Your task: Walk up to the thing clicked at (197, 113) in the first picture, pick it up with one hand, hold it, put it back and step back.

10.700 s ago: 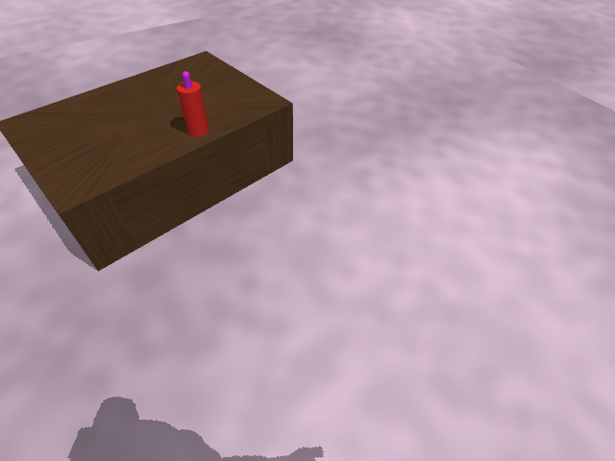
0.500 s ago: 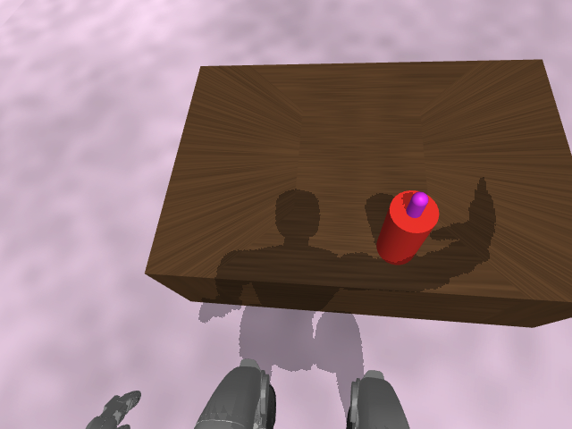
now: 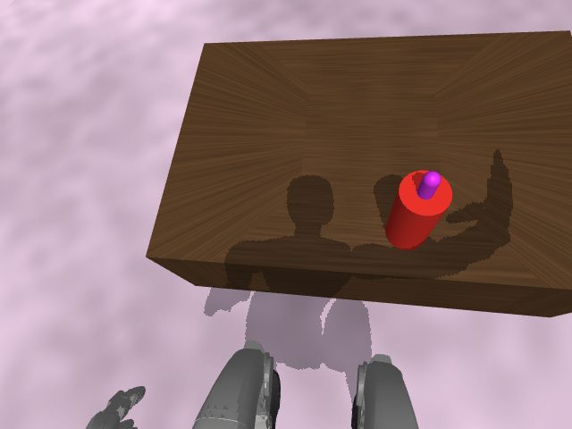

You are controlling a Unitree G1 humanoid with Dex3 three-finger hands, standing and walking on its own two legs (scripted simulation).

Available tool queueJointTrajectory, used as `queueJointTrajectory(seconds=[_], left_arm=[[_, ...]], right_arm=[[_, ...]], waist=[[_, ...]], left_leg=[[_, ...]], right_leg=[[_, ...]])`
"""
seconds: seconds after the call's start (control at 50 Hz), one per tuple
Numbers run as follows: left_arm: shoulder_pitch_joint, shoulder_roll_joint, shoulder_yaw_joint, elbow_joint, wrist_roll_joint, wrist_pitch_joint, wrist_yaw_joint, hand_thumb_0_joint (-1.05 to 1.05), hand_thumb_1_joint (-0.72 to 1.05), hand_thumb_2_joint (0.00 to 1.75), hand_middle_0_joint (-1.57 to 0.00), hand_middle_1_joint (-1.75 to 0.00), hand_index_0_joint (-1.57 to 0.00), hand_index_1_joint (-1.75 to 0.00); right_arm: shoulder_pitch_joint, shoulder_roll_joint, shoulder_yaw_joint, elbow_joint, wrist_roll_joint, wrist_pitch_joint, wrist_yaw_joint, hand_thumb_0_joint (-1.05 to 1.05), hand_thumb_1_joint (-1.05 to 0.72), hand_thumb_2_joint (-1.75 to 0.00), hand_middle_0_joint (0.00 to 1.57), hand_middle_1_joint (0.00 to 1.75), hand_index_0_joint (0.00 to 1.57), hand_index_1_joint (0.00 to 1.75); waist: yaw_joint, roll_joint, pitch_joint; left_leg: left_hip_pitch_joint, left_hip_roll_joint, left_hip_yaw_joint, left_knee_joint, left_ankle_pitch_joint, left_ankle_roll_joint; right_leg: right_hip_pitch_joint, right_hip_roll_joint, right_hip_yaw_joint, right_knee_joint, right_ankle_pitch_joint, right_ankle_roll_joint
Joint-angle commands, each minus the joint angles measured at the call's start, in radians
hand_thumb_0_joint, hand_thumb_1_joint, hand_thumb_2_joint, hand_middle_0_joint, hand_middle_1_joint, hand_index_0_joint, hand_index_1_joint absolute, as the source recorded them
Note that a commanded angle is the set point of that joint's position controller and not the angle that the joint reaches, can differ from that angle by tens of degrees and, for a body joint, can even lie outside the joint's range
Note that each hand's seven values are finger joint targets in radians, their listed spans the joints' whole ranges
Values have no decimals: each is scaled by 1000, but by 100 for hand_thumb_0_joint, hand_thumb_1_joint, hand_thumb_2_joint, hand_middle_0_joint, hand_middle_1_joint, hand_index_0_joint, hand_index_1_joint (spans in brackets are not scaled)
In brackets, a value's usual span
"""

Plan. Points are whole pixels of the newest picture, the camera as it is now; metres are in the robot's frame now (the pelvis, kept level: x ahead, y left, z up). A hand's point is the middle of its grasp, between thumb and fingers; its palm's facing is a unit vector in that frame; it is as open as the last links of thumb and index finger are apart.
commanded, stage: approach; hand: right
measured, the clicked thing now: (417, 208) +0.50 -0.18 -0.21
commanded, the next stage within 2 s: close in in 0.38 s
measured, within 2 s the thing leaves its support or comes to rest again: neither
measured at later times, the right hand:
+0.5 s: hand (480, 235) +0.45 -0.29 -0.23, palm faces +0.06 +1.00 +0.00, open 17.7 cm
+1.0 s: hand (432, 231) +0.47 -0.21 -0.25, palm faces +0.08 +1.00 +0.00, open 17.4 cm
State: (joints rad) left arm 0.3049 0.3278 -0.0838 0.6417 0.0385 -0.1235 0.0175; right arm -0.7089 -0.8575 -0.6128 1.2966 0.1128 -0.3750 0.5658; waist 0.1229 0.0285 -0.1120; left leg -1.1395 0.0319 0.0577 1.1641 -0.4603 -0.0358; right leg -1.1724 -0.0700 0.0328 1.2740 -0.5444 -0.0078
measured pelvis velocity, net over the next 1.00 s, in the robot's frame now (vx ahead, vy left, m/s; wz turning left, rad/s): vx -0.07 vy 0.02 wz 0.02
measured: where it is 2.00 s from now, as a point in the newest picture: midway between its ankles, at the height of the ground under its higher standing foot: outside the picture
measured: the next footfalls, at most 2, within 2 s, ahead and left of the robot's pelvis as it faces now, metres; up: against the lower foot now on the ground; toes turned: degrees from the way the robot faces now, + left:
none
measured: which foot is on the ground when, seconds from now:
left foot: down 0.00-1.00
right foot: down 0.00-1.00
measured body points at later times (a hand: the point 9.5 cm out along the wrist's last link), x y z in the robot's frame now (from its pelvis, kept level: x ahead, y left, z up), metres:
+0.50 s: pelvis -0.06 +0.01 -0.24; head +0.17 -0.04 +0.15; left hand +0.03 +0.28 -0.35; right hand +0.44 -0.34 -0.22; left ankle +0.04 +0.15 -0.63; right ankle +0.02 -0.11 -0.63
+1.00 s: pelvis -0.07 +0.02 -0.27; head +0.15 -0.01 +0.13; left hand +0.00 +0.30 -0.38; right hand +0.46 -0.26 -0.25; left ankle +0.04 +0.15 -0.63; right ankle +0.02 -0.11 -0.63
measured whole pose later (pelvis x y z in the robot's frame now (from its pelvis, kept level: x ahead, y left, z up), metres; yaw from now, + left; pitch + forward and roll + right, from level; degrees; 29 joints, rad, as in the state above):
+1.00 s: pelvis -0.07 +0.02 -0.27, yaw +1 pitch +35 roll +5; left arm 0.22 0.32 -0.06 0.63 0.06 -0.03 -0.03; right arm -0.91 -0.58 -0.54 1.05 0.07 -0.39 0.29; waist 0.19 -0.03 -0.14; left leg -2.12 0.05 0.03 2.13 -0.61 -0.03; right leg -2.13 -0.04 0.09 2.21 -0.69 0.01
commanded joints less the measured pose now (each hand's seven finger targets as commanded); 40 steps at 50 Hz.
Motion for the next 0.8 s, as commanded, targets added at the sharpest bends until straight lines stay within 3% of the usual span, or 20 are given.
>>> queueJointTrajectory(seconds=[0.0, 0.06, 0.12, 0.18, 0.24, 0.28, 0.32, 0.36, 0.38, 0.4, 0.44, 0.48, 0.52, 0.56, 0.58, 0.62, 0.68, 0.72, 0.76, 0.78], left_arm=[[83, 185, 56, -78, 0, -35, 2, 0, 90, 90, -20, -30, -20, -30], [74, 191, 47, -84, 0, -40, 3, 0, 90, 90, -20, -30, -20, -30], [69, 206, 41, -76, 8, -41, 10, 0, 91, 89, -19, -30, -20, -30], [74, 216, 39, -63, 26, -37, 8, 0, 91, 90, -19, -30, -19, -30], [68, 224, 46, -53, 37, -31, 0, 0, 91, 90, -19, -30, -19, -30], [78, 233, 52, -41, 42, -22, -7, 0, 90, 90, -20, -30, -19, -30], [81, 236, 56, -33, 46, -9, -17, 0, 90, 91, -20, -30, -19, -30], [89, 220, 50, -18, 48, 1, -30, 0, 90, 91, -20, -30, -19, -31], [85, 214, 45, -30, 49, 5, -36, 0, 90, 91, -20, -30, -19, -30], [72, 223, 45, -30, 48, 12, -38, 0, 90, 91, -20, -30, -20, -31], [57, 225, 52, -30, 50, 22, -44, 0, 90, 91, -20, -30, -20, -31], [47, 230, 51, -31, 50, 30, -48, 0, 89, 91, -21, -31, -21, -31], [48, 229, 46, -37, 51, 39, -49, 0, 89, 91, -21, -31, -21, -31], [41, 225, 55, -43, 50, 44, -54, 0, 90, 90, -21, -30, -21, -30], [28, 226, 56, -47, 48, 48, -54, 0, 89, 90, -20, -30, -21, -30], [35, 233, 62, -51, 46, 52, -52, 0, 90, 90, -21, -30, -21, -30], [51, 232, 79, -54, 37, 62, -48, 0, 91, 89, -20, -30, -21, -29], [53, 231, 86, -49, 31, 65, -44, 0, 91, 89, -20, -30, -21, -29], [68, 227, 93, -48, 27, 70, -41, 0, 91, 89, -20, -30, -21, -29], [66, 225, 93, -45, 23, 72, -39, 0, 91, 89, -20, -30, -21, -29]], right_arm=[[-252, -199, -29, -186, 80, -156, 42, 0, 61, -2, 7, 4, 6, 4], [-272, -210, -61, -208, 113, -209, 57, 0, 61, -2, 7, 4, 6, 4], [-339, -293, -114, -232, 113, -251, 69, 0, 61, -1, 7, 4, 6, 4], [-420, -367, -158, -283, 90, -270, 75, 0, 60, -1, 8, 4, 6, 4], [-461, -349, -153, -277, 66, -247, 73, 0, 59, -2, 7, 4, 6, 4], [-473, -381, -169, -302, 40, -222, 57, 0, 61, -3, 6, 4, 5, 4], [-482, -357, -154, -279, 18, -188, 38, 0, 60, -2, 7, 4, 6, 4], [-504, -288, -119, -281, 14, -170, 21, 0, 59, -3, 7, 4, 6, 4], [-517, -315, -132, -307, 4, -167, 6, 0, 57, -2, 7, 4, 6, 4], [-543, -340, -143, -332, -4, -168, -7, 0, 58, -2, 7, 4, 6, 4], [-562, -288, -99, -322, -17, -162, -24, 0, 57, -2, 7, 4, 6, 4], [-569, -290, -107, -325, -25, -166, -47, 0, 55, -3, 8, 3, 7, 3], [-612, -296, -91, -365, -31, -166, -69, 0, 55, -3, 7, 3, 6, 3], [-621, -227, -57, -358, -32, -152, -98, 0, 53, -3, 7, 3, 6, 3], [-647, -223, -46, -369, -31, -147, -114, 0, 51, -4, 7, 4, 6, 4], [-660, -207, -27, -407, -43, -139, -150, 0, 50, -4, 7, 3, 6, 3], [-667, -177, 4, -453, -58, -114, -189, 0, 49, -2, 8, 3, 6, 3], [-646, -119, 27, -454, -46, -97, -207, 0, 50, -1, 9, 2, 7, 2], [-643, -122, 19, -499, -42, -89, -231, 0, 51, 0, 9, 2, 7, 2], [-589, -73, 36, -412, -40, -76, -236, 0, 50, -1, 8, 3, 7, 3]], waist=[[7, -210, -415], [12, -218, -476], [13, -266, -546], [7, -330, -646], [17, -374, -698], [14, -401, -785], [22, -389, -802], [48, -367, -804], [46, -351, -825], [43, -355, -818], [66, -346, -746], [70, -309, -703], [72, -321, -726], [68, -319, -695], [62, -330, -651], [66, -339, -670], [52, -346, -737], [56, -340, -694], [45, -345, -707], [59, -293, -657]], left_leg=[[-76, -44, -1, 90, 104, 65], [-170, -39, -1, 198, 80, 63], [-265, -33, 0, 317, 102, 63], [-302, -31, -2, 429, 146, 69], [-372, -25, 6, 518, 128, 69], [-374, -23, 8, 562, 155, 67], [-397, -24, 17, 618, 167, 69], [-436, -25, 29, 651, 164, 65], [-425, -24, 26, 667, 163, 64], [-454, -24, 31, 684, 127, 63], [-520, -23, 39, 710, 51, 63], [-566, -23, 47, 736, 0, 59], [-559, -23, 43, 746, -40, 58], [-607, -24, 44, 757, -110, 59], [-639, -26, 41, 754, -166, 60], [-648, -27, 45, 761, -194, 58], [-630, -27, 41, 773, -170, 62], [-670, -27, 46, 786, -165, 66], [-653, -24, 42, 786, -132, 68], [-669, -25, 47, 788, -136, 66]], right_leg=[[193, 8, 68, -5, 271, -10], [81, 15, 71, 104, 239, -9], [17, 17, 73, 229, 282, -4], [-39, 22, 59, 343, 332, 0], [-87, 20, 66, 410, 307, 9], [-88, 23, 58, 466, 336, 10], [-136, 23, 60, 509, 348, 12], [-183, 22, 68, 547, 333, 8], [-233, 26, 62, 579, 314, 3], [-260, 28, 64, 589, 272, 4], [-351, 30, 63, 604, 145, 1], [-426, 33, 69, 630, 62, -3], [-466, 41, 47, 658, 3, -9], [-516, 44, 44, 657, -94, -10], [-556, 47, 46, 648, -177, -14], [-551, 49, 53, 637, -232, -13], [-509, 51, 49, 624, -207, -8], [-524, 51, 62, 616, -209, -7], [-519, 52, 56, 619, -165, -7], [-544, 52, 59, 620, -168, -11]])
